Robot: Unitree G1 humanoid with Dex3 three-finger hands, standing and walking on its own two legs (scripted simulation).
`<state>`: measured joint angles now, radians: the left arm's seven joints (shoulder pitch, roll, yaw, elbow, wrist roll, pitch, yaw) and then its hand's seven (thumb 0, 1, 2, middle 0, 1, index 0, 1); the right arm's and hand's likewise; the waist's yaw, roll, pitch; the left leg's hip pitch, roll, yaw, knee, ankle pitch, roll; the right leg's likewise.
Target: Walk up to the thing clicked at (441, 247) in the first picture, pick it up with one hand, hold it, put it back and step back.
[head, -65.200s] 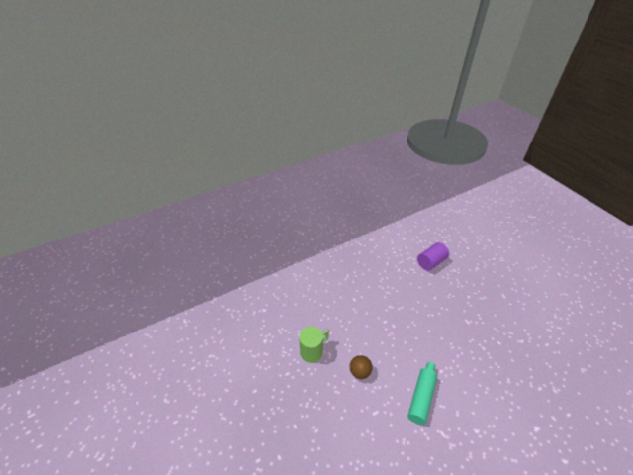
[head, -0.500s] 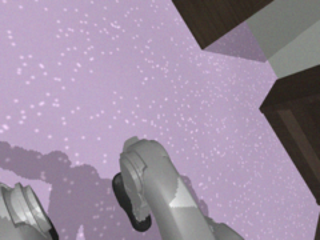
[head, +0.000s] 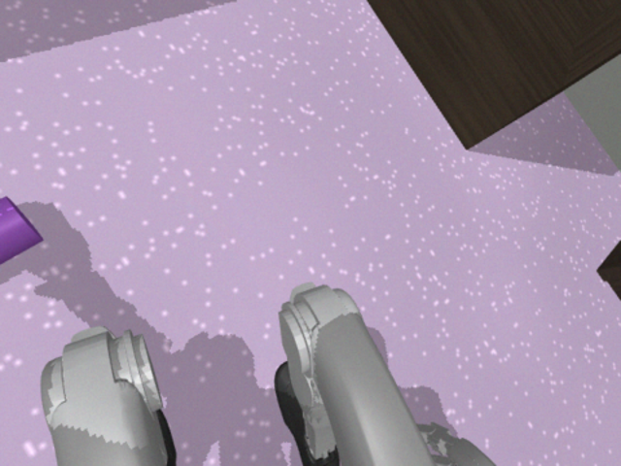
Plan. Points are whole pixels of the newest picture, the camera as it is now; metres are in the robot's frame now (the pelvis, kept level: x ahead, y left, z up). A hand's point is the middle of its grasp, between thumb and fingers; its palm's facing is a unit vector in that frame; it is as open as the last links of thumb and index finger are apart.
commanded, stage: withdraw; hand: left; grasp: from above
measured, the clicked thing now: out of the picture +0.46 +0.37 -0.29
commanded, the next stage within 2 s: home in 0.54 s
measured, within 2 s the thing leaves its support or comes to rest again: neither
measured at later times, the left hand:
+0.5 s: hand out of the picture +0.45 +0.39 -0.13, palm faces -0.31 -0.08 -0.95, open 13.6 cm
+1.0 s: hand out of the picture +0.37 +0.36 -0.01, palm faces -0.23 -0.39 -0.89, open 10.2 cm
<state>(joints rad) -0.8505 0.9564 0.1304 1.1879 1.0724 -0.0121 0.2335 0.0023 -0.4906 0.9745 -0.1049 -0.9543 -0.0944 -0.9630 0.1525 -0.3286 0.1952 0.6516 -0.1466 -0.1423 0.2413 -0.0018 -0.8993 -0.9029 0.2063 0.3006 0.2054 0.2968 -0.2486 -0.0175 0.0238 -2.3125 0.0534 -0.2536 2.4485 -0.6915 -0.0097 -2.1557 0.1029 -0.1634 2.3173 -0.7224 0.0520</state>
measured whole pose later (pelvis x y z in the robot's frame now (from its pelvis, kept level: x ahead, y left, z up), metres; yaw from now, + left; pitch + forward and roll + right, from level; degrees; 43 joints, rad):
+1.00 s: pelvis +0.00 -0.01 +0.08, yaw +6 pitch +34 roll -8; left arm -0.52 0.68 0.14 0.68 0.77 -0.06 0.06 0.00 0.39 0.77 -0.21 -0.37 -0.20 -0.38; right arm 0.17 -0.28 0.01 0.64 -0.03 0.06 0.09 0.00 -0.90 -0.90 0.21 0.30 0.21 0.30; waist -0.10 0.02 -0.15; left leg -2.11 0.05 -0.14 2.15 -0.65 -0.01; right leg -2.00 0.06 -0.08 2.09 -0.70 0.03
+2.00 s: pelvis +0.08 +0.01 +0.38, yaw +16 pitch +11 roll -3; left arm 0.52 0.22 0.03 -0.14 -0.06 0.46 0.03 0.01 0.90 0.90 -0.21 -0.30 -0.20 -0.30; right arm 0.31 -0.22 0.03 0.53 0.02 -0.21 -0.19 0.01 -0.90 -0.90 0.21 0.30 0.20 0.30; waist -0.05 0.06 -0.20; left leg -0.72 0.03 -0.06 1.00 -0.47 -0.01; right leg -0.62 0.01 -0.04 0.94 -0.50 0.01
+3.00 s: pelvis +0.07 +0.01 +0.38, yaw +16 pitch +9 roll -3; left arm 0.50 0.23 0.03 -0.13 -0.05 0.45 0.01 0.01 0.91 0.90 -0.20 -0.30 -0.20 -0.30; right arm 0.30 -0.22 0.04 0.54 0.01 -0.25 -0.18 0.01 -0.90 -0.90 0.21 0.30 0.21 0.30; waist -0.04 0.05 -0.17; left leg -0.71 0.03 -0.06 1.01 -0.46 -0.01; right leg -0.62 0.01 -0.04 0.95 -0.50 0.01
